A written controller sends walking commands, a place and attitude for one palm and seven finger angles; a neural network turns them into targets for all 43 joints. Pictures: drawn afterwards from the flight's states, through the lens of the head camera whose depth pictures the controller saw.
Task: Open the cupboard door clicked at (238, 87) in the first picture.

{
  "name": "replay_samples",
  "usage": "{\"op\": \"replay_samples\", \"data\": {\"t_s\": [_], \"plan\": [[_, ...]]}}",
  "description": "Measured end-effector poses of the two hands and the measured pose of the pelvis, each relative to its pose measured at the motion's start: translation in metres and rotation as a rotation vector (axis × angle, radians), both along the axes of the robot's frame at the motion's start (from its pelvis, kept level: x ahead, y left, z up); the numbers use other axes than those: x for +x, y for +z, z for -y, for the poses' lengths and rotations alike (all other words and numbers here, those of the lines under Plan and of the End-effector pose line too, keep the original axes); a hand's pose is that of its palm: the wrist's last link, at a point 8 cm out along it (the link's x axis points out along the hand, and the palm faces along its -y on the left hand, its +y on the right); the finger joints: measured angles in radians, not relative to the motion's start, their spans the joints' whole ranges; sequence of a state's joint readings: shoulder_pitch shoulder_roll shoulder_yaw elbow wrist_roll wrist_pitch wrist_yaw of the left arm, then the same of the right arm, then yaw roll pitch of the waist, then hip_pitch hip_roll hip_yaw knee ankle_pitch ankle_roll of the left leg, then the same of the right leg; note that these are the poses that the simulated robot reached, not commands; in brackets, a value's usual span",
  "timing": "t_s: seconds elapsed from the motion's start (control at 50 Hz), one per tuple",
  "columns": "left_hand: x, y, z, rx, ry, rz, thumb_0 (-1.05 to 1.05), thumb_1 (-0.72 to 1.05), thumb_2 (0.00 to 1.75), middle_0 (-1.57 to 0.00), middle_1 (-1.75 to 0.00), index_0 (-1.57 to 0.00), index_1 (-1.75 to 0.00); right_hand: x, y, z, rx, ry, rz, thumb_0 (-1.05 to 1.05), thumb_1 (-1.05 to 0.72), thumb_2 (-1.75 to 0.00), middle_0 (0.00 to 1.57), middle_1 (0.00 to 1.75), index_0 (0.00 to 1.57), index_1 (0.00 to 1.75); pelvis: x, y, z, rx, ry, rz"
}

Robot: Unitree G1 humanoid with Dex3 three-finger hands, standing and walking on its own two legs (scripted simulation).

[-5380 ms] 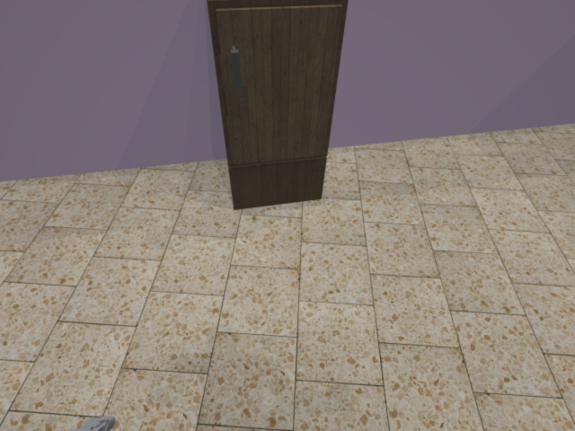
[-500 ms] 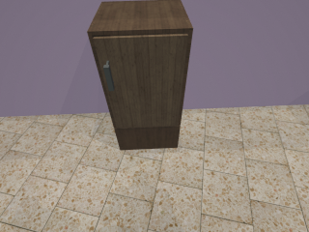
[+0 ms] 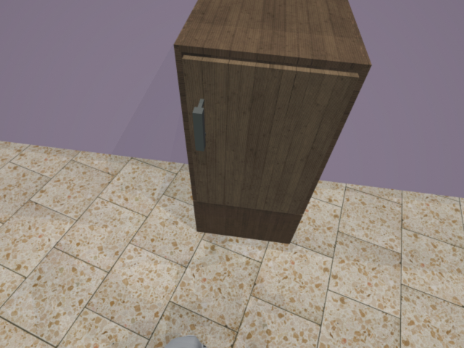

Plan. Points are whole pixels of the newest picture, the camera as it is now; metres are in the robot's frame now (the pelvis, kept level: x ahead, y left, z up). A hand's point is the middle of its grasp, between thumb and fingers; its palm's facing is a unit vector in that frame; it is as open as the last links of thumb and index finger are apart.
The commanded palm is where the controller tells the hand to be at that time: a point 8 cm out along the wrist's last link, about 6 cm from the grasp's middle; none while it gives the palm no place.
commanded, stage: take the last steps up to it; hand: left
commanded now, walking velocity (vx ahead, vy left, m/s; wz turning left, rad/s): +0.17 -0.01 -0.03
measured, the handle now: (201, 125) +0.64 +0.16 -0.03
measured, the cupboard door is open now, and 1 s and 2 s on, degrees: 0 0 0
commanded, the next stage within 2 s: come to a stop and stand still in 0.06 s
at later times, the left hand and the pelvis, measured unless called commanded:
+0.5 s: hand (161, 316) +0.19 +0.16 -0.15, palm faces -0.04 -0.97 -0.25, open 7.4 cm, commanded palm none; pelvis +0.10 -0.02 +0.00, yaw -2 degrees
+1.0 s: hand out of the picture +0.06 +0.21 -0.16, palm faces +0.05 -0.98 -0.21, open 7.4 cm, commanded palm none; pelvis +0.04 +0.01 +0.02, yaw -1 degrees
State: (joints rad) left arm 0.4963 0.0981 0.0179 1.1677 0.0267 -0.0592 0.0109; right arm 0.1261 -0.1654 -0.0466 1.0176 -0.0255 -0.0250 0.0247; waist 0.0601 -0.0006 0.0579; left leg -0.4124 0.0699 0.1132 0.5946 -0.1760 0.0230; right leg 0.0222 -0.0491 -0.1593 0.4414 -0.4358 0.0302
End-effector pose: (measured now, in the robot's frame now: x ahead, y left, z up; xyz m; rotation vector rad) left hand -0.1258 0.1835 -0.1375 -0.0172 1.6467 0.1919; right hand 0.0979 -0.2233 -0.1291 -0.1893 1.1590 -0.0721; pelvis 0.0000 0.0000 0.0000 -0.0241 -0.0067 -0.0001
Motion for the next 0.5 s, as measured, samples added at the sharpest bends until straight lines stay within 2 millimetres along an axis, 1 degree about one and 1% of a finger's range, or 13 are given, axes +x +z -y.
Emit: {"op": "replay_samples", "data": {"t_s": [0.04, 0.06, 0.1, 0.14, 0.18, 0.22, 0.28, 0.32, 0.36, 0.42, 0.46, 0.5], "plan": [[0.016, -0.007, -0.011, -0.009, -0.005, -0.021, 0.0, 0.9, 0.9, -0.2, -0.3, -0.2, -0.3, 0.025, -0.001, -0.012, -0.01, 0.003, 0.047, 0.0, -0.91, -0.9, 0.19, 0.3, 0.2, 0.3, 0.014, -0.005, -0.009, 0.008, -0.004, 0.005], [0.028, -0.009, -0.017, -0.007, -0.014, -0.015, 0.0, 0.9, 0.9, -0.2, -0.3, -0.2, -0.3, 0.032, 0.0, -0.016, -0.01, -0.002, 0.059, 0.0, -0.91, -0.9, 0.19, 0.3, 0.2, 0.3, 0.02, -0.005, -0.013, 0.012, -0.012, 0.011], [0.059, -0.008, -0.031, 0.009, -0.038, 0.024, 0.0, 0.9, 0.9, -0.2, -0.3, -0.2, -0.3, 0.038, 0.004, -0.024, -0.006, -0.023, 0.063, 0.0, -0.91, -0.9, 0.2, 0.3, 0.2, 0.3, 0.032, 0.0, -0.017, 0.018, -0.025, 0.018], [0.097, -0.006, -0.044, 0.029, -0.064, 0.086, 0.0, 0.9, 0.9, -0.2, -0.3, -0.2, -0.3, 0.038, 0.008, -0.028, 0.0, -0.058, 0.056, 0.0, -0.92, -0.9, 0.2, 0.3, 0.2, 0.3, 0.043, 0.005, -0.02, 0.026, -0.032, 0.02], [0.137, -0.003, -0.055, 0.051, -0.093, 0.157, 0.0, 0.91, 0.9, -0.2, -0.3, -0.19, -0.3, 0.041, 0.014, -0.023, -0.018, -0.105, 0.07, -0.02, -0.94, -0.9, 0.2, 0.3, 0.2, 0.3, 0.054, 0.01, -0.022, 0.032, -0.036, 0.017], [0.175, 0.001, -0.062, 0.075, -0.115, 0.229, 0.0, 0.91, 0.9, -0.19, -0.3, -0.19, -0.3, 0.04, 0.017, -0.017, -0.033, -0.114, 0.05, -0.03, -0.96, -0.9, 0.2, 0.3, 0.2, 0.3, 0.064, 0.014, -0.022, 0.036, -0.035, 0.013], [0.227, 0.006, -0.066, 0.103, -0.134, 0.324, 0.0, 0.91, 0.9, -0.19, -0.3, -0.19, -0.3, 0.033, 0.015, -0.012, -0.042, -0.117, -0.013, -0.03, -0.95, -0.9, 0.2, 0.3, 0.2, 0.3, 0.078, 0.016, -0.019, 0.04, -0.024, 0.012], [0.254, 0.009, -0.063, 0.114, -0.148, 0.37, 0.0, 0.91, 0.9, -0.19, -0.3, -0.19, -0.3, 0.028, 0.011, -0.009, -0.039, -0.123, -0.06, -0.02, -0.95, -0.9, 0.2, 0.3, 0.2, 0.3, 0.085, 0.015, -0.014, 0.043, -0.02, 0.015], [0.276, 0.011, -0.057, 0.12, -0.168, 0.398, 0.0, 0.91, 0.9, -0.19, -0.3, -0.19, -0.3, 0.022, 0.005, -0.006, -0.028, -0.138, -0.102, -0.01, -0.94, -0.9, 0.2, 0.3, 0.2, 0.3, 0.091, 0.014, -0.008, 0.046, -0.021, 0.019], [0.299, 0.013, -0.046, 0.133, -0.201, 0.418, 0.0, 0.91, 0.9, -0.19, -0.3, -0.19, -0.3, 0.014, -0.006, 0.001, 0.0, -0.169, -0.152, -0.01, -0.93, -0.9, 0.2, 0.3, 0.2, 0.3, 0.099, 0.01, 0.004, 0.056, -0.03, 0.023], [0.308, 0.013, -0.037, 0.147, -0.222, 0.422, 0.0, 0.91, 0.9, -0.19, -0.3, -0.19, -0.3, 0.009, -0.015, 0.008, 0.022, -0.19, -0.181, 0.0, -0.92, -0.9, 0.2, 0.3, 0.2, 0.3, 0.103, 0.005, 0.013, 0.059, -0.039, 0.022], [0.312, 0.016, -0.029, 0.154, -0.242, 0.419, 0.0, 0.91, 0.9, -0.19, -0.3, -0.19, -0.3, 0.004, -0.021, 0.015, 0.037, -0.207, -0.206, 0.0, -0.92, -0.9, 0.2, 0.3, 0.2, 0.3, 0.102, 0.004, 0.019, 0.051, -0.033, 0.018]]}}
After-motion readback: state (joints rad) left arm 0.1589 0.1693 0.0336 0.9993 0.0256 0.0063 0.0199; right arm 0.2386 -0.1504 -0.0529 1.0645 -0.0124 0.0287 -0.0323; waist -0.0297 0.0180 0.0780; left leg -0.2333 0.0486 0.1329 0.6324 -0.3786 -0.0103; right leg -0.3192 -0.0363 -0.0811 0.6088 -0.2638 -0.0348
